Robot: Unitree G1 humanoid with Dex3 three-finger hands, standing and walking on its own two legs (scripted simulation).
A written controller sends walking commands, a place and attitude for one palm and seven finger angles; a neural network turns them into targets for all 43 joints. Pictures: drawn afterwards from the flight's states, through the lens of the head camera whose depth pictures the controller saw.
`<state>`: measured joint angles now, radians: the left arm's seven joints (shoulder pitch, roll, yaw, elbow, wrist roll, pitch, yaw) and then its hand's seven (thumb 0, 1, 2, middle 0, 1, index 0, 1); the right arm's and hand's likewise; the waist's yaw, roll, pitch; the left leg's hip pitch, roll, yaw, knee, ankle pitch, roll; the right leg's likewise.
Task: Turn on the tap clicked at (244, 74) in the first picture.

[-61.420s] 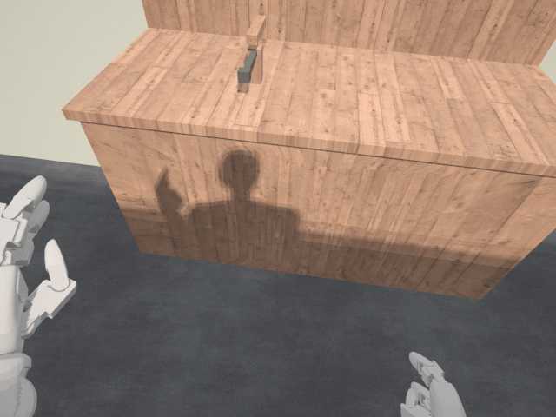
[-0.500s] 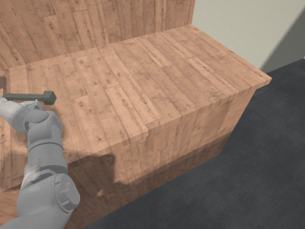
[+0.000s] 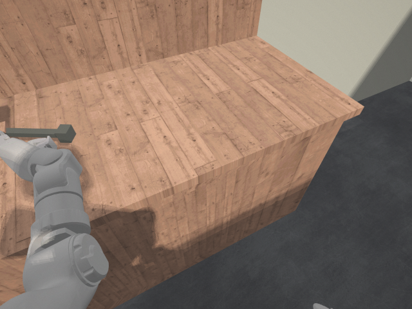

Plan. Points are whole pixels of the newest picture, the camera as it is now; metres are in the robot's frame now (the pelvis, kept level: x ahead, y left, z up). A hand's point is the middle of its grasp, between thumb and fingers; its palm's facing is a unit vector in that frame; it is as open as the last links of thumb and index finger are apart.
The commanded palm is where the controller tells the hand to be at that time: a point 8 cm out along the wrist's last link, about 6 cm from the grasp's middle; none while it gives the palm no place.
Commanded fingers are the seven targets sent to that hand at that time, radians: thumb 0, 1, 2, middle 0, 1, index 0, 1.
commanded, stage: lift the hand up off the lever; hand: left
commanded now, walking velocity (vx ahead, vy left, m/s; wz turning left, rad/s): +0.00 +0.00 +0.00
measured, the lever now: (65, 133) +0.46 +0.30 +0.10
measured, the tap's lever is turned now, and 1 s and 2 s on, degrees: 60 60 60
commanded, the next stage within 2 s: draw the hand back beside the body in 0.32 s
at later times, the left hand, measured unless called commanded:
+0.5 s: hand (48, 142) +0.41 +0.30 +0.13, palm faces +0.86 -0.51 -0.02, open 7.5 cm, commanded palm +0.35 +0.32 +0.19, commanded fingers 0.00 0.90 0.90 -0.16 -0.17 -0.16 -0.17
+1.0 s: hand (40, 184) +0.29 +0.26 +0.15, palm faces +0.36 -0.90 -0.25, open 7.7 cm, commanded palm +0.25 +0.30 +0.19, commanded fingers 0.00 0.90 0.90 -0.18 -0.24 -0.18 -0.24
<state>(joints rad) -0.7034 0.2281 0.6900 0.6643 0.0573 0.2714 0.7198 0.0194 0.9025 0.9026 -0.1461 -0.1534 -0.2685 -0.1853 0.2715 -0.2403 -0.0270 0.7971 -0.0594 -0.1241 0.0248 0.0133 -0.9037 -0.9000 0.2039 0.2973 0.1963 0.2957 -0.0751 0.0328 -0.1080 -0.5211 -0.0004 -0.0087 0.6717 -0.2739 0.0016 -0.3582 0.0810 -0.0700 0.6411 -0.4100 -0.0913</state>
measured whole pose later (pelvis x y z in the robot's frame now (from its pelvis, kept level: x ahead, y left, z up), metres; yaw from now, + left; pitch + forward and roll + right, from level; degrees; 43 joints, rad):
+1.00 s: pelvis -0.02 +0.01 +0.02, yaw -1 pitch -4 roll +0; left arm -0.09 0.35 0.24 0.22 -0.11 -0.03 0.09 0.02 0.90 0.90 -0.17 -0.22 -0.17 -0.21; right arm 0.20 -0.27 0.02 0.66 0.05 -0.06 -0.05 0.02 -0.90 -0.90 0.20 0.30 0.20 0.30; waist 0.03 0.07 0.02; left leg -0.21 -0.01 0.02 0.42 -0.15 0.02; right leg -0.06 0.07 -0.04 0.40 -0.28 -0.07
